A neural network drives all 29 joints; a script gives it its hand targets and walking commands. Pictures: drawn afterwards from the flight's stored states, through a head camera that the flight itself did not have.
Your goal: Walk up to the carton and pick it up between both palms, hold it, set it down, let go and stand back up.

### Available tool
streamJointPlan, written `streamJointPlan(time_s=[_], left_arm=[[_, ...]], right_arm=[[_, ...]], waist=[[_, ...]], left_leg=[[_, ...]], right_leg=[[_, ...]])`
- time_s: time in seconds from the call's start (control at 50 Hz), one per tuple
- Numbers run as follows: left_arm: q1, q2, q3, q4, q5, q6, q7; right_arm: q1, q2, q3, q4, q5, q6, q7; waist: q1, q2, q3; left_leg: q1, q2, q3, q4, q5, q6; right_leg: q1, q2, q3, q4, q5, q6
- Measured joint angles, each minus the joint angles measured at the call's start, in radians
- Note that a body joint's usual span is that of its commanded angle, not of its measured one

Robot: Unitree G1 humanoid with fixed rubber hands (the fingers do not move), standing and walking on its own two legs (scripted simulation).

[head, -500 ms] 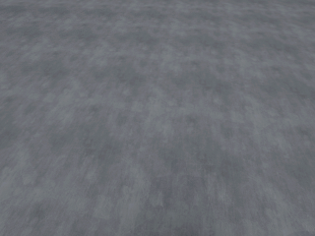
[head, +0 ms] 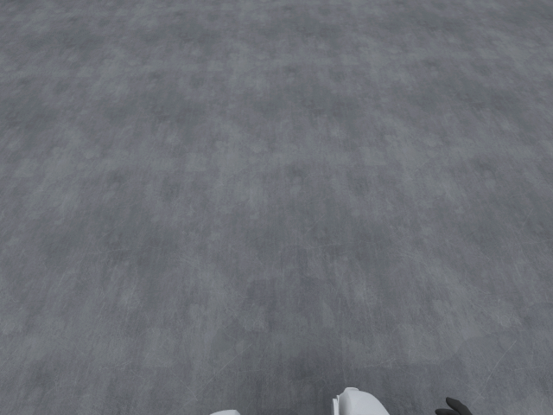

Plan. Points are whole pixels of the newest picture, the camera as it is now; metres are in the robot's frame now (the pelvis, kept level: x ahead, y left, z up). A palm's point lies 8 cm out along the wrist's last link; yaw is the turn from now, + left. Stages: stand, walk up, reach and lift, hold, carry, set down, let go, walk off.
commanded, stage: walk up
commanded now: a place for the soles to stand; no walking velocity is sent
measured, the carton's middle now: out of the picture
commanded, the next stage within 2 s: none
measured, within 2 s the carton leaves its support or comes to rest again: neither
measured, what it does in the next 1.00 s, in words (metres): walks backwards, turning right: left foot, then right foot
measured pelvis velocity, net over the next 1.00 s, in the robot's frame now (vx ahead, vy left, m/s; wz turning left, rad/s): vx -0.14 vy -0.07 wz -0.81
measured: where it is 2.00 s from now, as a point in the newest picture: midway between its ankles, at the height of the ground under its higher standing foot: outside the picture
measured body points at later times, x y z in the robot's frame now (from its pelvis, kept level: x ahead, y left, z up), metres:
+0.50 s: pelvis -0.06 -0.03 +0.01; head +0.00 +0.00 +0.45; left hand +0.10 +0.17 -0.15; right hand -0.04 -0.31 -0.11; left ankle +0.00 +0.03 -0.71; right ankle +0.00 -0.14 -0.68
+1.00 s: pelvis -0.14 -0.07 -0.01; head -0.18 -0.10 +0.44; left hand +0.09 +0.08 -0.11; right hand -0.30 -0.33 -0.16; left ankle -0.02 +0.02 -0.68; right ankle -0.21 -0.21 -0.71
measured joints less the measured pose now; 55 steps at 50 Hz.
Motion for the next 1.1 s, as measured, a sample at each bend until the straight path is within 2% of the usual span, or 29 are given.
streamJointPlan(time_s=[0.04,0.06,0.08,0.1,0.14,0.16,0.22,0.28,0.38,0.4,0.42,0.44,0.46,0.48,0.52,0.56,0.64,0.7,0.78,0.84,0.88,0.92,0.94,0.98,1.02,1.1], left_arm=[[-0.013,0.012,0.006,-0.019,-0.009,-0.007,-0.014],[-0.017,0.012,0.011,-0.025,-0.014,-0.015,-0.021],[-0.023,0.004,0.014,-0.026,-0.018,-0.024,-0.027],[-0.023,-0.002,0.011,-0.031,-0.019,-0.031,-0.03],[-0.023,-0.011,0.006,-0.039,-0.023,-0.03,-0.032],[-0.024,-0.017,0.005,-0.043,-0.022,-0.025,-0.029],[-0.028,-0.034,-0.005,-0.066,-0.005,-0.009,-0.015],[-0.036,-0.035,-0.012,-0.095,0.004,-0.009,-0.014],[-0.03,-0.027,-0.01,-0.131,0.009,-0.008,-0.028],[-0.029,-0.025,-0.009,-0.133,0.008,-0.003,-0.033],[-0.037,-0.015,-0.006,-0.128,0.004,0.004,-0.039],[-0.041,-0.007,-0.003,-0.122,0.001,0.013,-0.044],[-0.035,-0.006,0.002,-0.119,0.005,0.02,-0.047],[-0.026,-0.009,0.002,-0.116,0.016,0.028,-0.047],[-0.009,-0.013,-0.006,-0.104,0.032,0.039,-0.058],[0.011,-0.01,-0.009,-0.091,0.032,0.038,-0.074],[0.056,0.018,0.002,-0.069,0.027,0.042,-0.1],[0.071,0.043,0.011,-0.046,0.025,0.055,-0.109],[0.069,0.057,0.018,-0.023,0.011,0.059,-0.117],[0.061,0.051,0.019,-0.023,-0.006,0.044,-0.125],[0.059,0.041,0.02,-0.024,-0.017,0.024,-0.128],[0.045,0.007,0.023,-0.018,-0.023,-0.002,-0.121],[0.046,-0.009,0.02,-0.022,-0.023,-0.014,-0.113],[0.05,-0.036,0.012,-0.023,-0.029,-0.023,-0.098],[0.057,-0.059,0.004,-0.018,-0.023,-0.017,-0.079],[0.078,-0.062,-0.009,-0.039,0.004,-0.002,-0.06]], right_arm=[[-0.024,-0.028,-0.005,-0.004,-0.002,0.008,0.007],[-0.037,-0.045,-0.008,-0.004,0.0,0.012,0.013],[-0.052,-0.066,-0.01,-0.004,0.005,0.019,0.02],[-0.061,-0.081,-0.011,-0.008,0.014,0.028,0.024],[-0.073,-0.095,-0.008,-0.023,0.03,0.045,0.024],[-0.077,-0.098,-0.006,-0.029,0.036,0.048,0.024],[-0.08,-0.097,-0.003,-0.036,0.052,0.033,0.029],[-0.065,-0.079,0.003,-0.043,0.056,0.013,0.036],[-0.028,-0.035,0.015,-0.076,0.066,0.006,0.042],[-0.016,-0.026,0.016,-0.086,0.068,0.005,0.044],[-0.01,-0.005,0.012,-0.092,0.068,0.003,0.043],[0.004,0.015,0.013,-0.099,0.061,0.001,0.042],[0.022,0.027,0.016,-0.107,0.049,0.0,0.04],[0.036,0.032,0.017,-0.105,0.034,0.0,0.035],[0.055,0.03,0.013,-0.086,0.009,0.0,0.02],[0.073,0.021,0.009,-0.071,0.0,-0.004,0.011],[0.092,0.013,-0.001,-0.074,-0.003,-0.014,0.012],[0.1,0.015,-0.007,-0.083,-0.012,-0.024,0.016],[0.11,0.007,-0.008,-0.089,-0.025,-0.033,0.022],[0.115,-0.016,-0.018,-0.086,-0.031,-0.03,0.026],[0.119,-0.037,-0.032,-0.077,-0.034,-0.019,0.028],[0.121,-0.078,-0.052,-0.056,-0.03,-0.001,0.032],[0.129,-0.096,-0.06,-0.047,-0.022,0.014,0.038],[0.141,-0.123,-0.069,-0.041,0.011,0.042,0.05],[0.137,-0.139,-0.066,-0.043,0.04,0.046,0.058],[0.139,-0.12,-0.049,-0.059,0.054,0.001,0.06]], waist=[[0.008,0.024,0.009],[0.011,0.051,0.016],[0.007,0.095,0.029],[0.001,0.124,0.033],[0.006,0.135,0.034],[0.013,0.134,0.038],[0.024,0.128,0.048],[0.031,0.102,0.055],[0.034,0.041,0.054],[0.029,0.032,0.049],[0.025,-0.003,0.057],[0.025,-0.042,0.059],[0.025,-0.066,0.047],[0.021,-0.075,0.029],[0.01,-0.068,0.005],[0.005,-0.058,-0.013],[0.005,-0.063,-0.037],[0.004,-0.07,-0.041],[0.006,-0.064,-0.034],[0.0,-0.039,-0.03],[-0.005,-0.011,-0.037],[-0.017,0.071,-0.025],[-0.017,0.104,-0.029],[0.004,0.137,-0.044],[0.02,0.157,-0.045],[0.024,0.147,-0.051]], left_leg=[[-0.015,0.036,0.018,0.06,-0.029,-0.016],[-0.026,0.066,0.018,0.108,-0.053,-0.018],[-0.044,0.103,-0.006,0.168,-0.08,0.008],[-0.075,0.107,-0.047,0.239,-0.149,0.026],[-0.141,0.048,-0.116,0.404,-0.281,0.034],[-0.166,0.015,-0.135,0.475,-0.303,0.035],[-0.22,-0.048,-0.145,0.576,-0.222,0.037],[-0.216,-0.083,-0.129,0.492,-0.136,0.034],[-0.109,-0.114,-0.131,0.158,-0.065,0.038],[-0.076,-0.115,-0.132,0.072,-0.021,0.05],[-0.057,-0.124,-0.119,0.034,0.024,0.076],[-0.041,-0.134,-0.098,0.007,0.045,0.09],[-0.033,-0.132,-0.077,-0.016,0.056,0.097],[-0.027,-0.121,-0.06,-0.034,0.063,0.1],[-0.002,-0.09,-0.036,-0.075,0.078,0.098],[0.028,-0.062,-0.007,-0.11,0.094,0.091],[0.061,-0.025,0.077,-0.114,0.09,0.08],[0.073,0.004,0.134,-0.088,0.073,0.07],[0.085,0.049,0.208,-0.057,0.062,0.05],[0.08,0.091,0.252,-0.022,0.053,0.03],[0.066,0.127,0.269,0.019,0.038,0.014],[0.039,0.192,0.229,0.102,-0.026,0.024],[0.01,0.198,0.179,0.161,-0.119,0.031],[-0.059,0.135,0.048,0.284,-0.249,0.024],[-0.104,0.065,-0.038,0.37,-0.267,0.022],[-0.15,-0.015,-0.08,0.337,-0.148,0.024]], right_leg=[[0.035,-0.027,-0.005,-0.107,0.051,-0.013],[0.054,-0.019,-0.016,-0.153,0.128,-0.024],[0.061,0.014,-0.035,-0.147,0.148,-0.031],[0.057,0.037,-0.045,-0.132,0.141,-0.037],[0.039,0.06,-0.031,-0.12,0.128,-0.047],[0.036,0.07,-0.017,-0.133,0.137,-0.053],[0.044,0.105,0.007,-0.217,0.204,-0.062],[0.05,0.139,0.027,-0.297,0.268,-0.071],[0.039,0.204,0.067,-0.354,0.338,-0.078],[0.034,0.218,0.071,-0.356,0.346,-0.077],[0.035,0.214,0.087,-0.353,0.352,-0.074],[0.033,0.208,0.112,-0.338,0.316,-0.057],[0.008,0.208,0.119,-0.28,0.237,-0.024],[-0.027,0.208,0.104,-0.184,0.173,0.005],[-0.078,0.195,0.071,0.016,0.119,0.034],[-0.096,0.162,0.069,0.145,0.133,0.046],[-0.086,0.061,0.116,0.248,0.172,0.056],[-0.049,-0.016,0.125,0.206,0.164,0.063],[0.012,-0.096,0.085,0.061,0.107,0.061],[0.074,-0.124,0.046,-0.07,0.06,0.033],[0.129,-0.118,0.019,-0.163,0.049,0.006],[0.151,-0.066,-0.011,-0.182,0.134,0.018],[0.151,-0.041,-0.021,-0.178,0.138,0.018],[0.134,-0.005,-0.003,-0.177,0.134,0.001],[0.135,0.033,0.026,-0.213,0.158,-0.021],[0.139,0.097,0.064,-0.304,0.225,-0.041]])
